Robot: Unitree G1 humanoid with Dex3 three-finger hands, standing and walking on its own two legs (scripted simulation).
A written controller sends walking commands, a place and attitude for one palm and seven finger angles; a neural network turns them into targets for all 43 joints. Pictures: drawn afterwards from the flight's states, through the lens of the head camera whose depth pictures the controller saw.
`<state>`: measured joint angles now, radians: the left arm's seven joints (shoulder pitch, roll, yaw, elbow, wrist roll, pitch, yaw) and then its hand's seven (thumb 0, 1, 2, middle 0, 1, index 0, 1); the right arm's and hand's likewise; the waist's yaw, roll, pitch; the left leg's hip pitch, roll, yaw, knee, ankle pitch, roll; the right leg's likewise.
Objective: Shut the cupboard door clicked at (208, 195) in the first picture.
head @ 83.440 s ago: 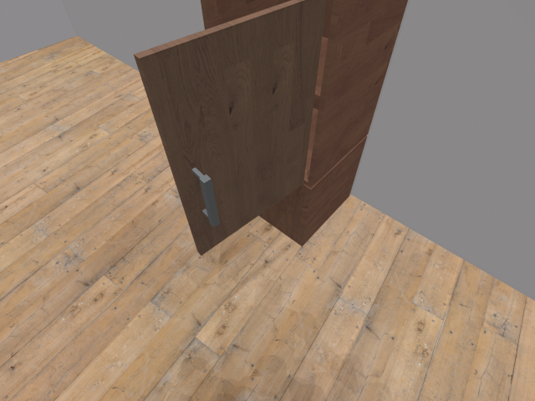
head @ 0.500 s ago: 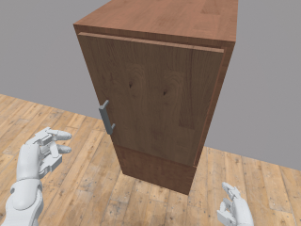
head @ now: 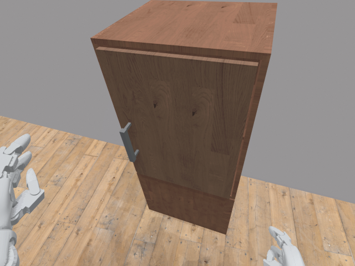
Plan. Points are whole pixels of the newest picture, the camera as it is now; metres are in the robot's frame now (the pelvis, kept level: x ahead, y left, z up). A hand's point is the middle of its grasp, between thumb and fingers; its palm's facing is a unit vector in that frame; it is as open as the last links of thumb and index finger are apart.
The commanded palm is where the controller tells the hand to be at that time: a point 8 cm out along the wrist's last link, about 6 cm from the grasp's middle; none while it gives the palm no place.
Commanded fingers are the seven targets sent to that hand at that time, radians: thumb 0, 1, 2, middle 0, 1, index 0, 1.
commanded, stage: draw the hand back to the body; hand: left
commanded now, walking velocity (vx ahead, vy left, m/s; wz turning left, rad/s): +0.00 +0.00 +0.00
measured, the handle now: (130, 142) +0.54 +0.26 -0.10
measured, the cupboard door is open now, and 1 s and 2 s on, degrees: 0 0 0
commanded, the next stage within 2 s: step back with the hand held close in 0.16 s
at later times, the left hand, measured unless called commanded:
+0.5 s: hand (33, 196) +0.18 +0.28 +0.15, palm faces +0.41 -0.78 -0.46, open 7.4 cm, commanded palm +0.12 +0.32 +0.17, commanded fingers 0.00 0.90 0.90 -0.20 -0.30 -0.20 -0.30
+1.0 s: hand (5, 229) +0.12 +0.29 +0.16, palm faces +0.45 -0.77 -0.45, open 7.4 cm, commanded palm +0.06 +0.32 +0.17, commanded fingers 0.00 0.90 0.90 -0.20 -0.30 -0.20 -0.30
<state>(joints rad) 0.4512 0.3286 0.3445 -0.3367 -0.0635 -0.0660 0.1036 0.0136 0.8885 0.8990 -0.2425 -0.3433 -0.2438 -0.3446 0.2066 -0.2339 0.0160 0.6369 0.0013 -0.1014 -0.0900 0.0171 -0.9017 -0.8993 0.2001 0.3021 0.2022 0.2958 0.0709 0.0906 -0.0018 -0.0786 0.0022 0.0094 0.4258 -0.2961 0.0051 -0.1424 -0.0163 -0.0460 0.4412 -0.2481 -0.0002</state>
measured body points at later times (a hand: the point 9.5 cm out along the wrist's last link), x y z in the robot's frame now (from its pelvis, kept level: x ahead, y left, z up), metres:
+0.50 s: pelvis -0.02 +0.02 +0.00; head -0.02 -0.01 +0.45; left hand +0.15 +0.32 +0.18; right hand +0.15 -0.23 -0.09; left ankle -0.04 +0.12 -0.74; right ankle +0.00 -0.12 -0.74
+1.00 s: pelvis -0.08 +0.02 -0.02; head -0.08 +0.02 +0.43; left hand +0.09 +0.32 +0.18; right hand +0.08 -0.22 -0.09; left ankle -0.04 +0.12 -0.74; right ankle +0.00 -0.12 -0.74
